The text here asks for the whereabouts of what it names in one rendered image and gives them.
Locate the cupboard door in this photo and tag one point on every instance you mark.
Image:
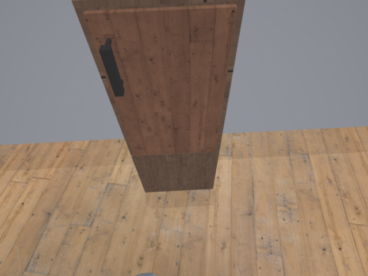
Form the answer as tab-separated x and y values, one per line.
174	64

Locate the handle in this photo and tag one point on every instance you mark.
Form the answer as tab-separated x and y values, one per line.
111	68

